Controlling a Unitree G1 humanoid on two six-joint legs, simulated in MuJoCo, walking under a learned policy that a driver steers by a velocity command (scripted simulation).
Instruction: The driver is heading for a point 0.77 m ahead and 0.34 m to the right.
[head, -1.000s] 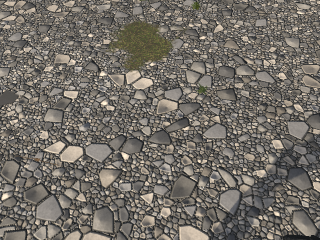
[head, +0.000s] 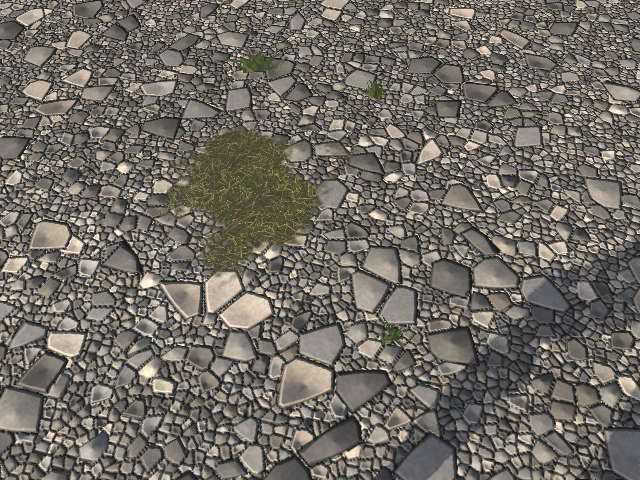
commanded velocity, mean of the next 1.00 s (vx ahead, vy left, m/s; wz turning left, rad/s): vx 0.50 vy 0.00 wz -0.49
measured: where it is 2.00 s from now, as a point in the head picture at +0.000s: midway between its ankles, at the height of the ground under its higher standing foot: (481, 348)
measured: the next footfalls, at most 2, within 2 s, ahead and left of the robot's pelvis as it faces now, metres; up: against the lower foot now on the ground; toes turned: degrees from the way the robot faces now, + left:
left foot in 0.12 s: +0.24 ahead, +0.15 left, +0.00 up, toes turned -3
right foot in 0.64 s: +0.46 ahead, -0.16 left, +0.00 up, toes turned -24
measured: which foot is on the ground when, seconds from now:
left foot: up 0.00-0.10, down 0.12-0.66, up 0.68-1.00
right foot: down 0.00-0.12, up 0.14-0.62, down 0.64-1.00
